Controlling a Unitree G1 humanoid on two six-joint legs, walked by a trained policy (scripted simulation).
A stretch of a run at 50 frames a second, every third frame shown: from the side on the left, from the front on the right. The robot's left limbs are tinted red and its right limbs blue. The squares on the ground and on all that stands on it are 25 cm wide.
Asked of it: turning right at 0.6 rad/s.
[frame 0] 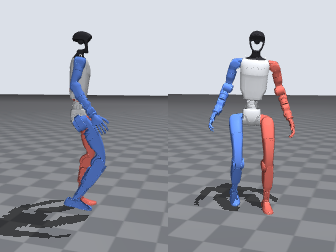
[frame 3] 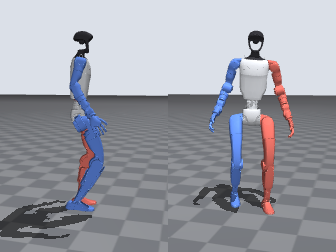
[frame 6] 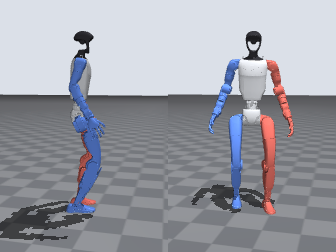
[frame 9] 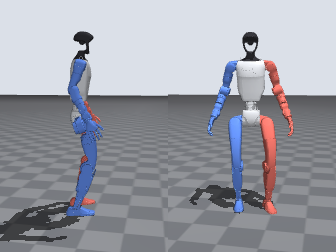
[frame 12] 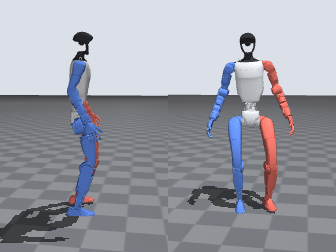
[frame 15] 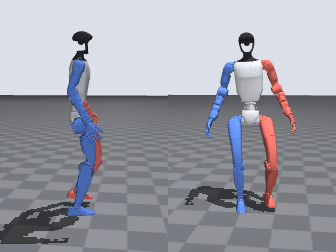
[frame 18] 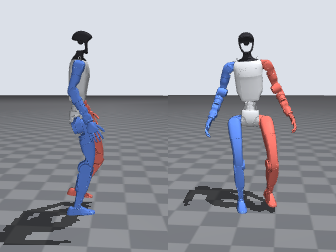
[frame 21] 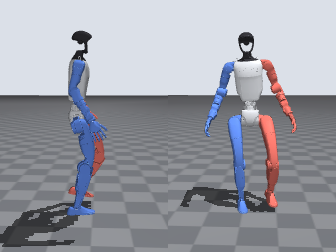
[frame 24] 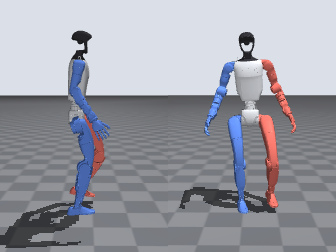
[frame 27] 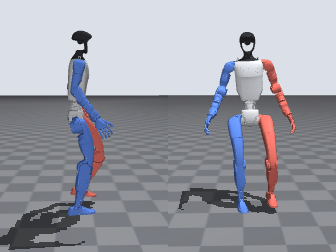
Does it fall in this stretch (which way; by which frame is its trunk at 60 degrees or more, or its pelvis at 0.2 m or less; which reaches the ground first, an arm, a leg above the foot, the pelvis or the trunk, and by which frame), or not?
no
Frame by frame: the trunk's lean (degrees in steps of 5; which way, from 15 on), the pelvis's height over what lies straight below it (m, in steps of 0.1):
0: 5, 0.8
3: 5, 0.8
6: 5, 0.8
9: 5, 0.8
12: 5, 0.8
15: 5, 0.8
18: 5, 0.8
21: 5, 0.8
24: 5, 0.8
27: 5, 0.8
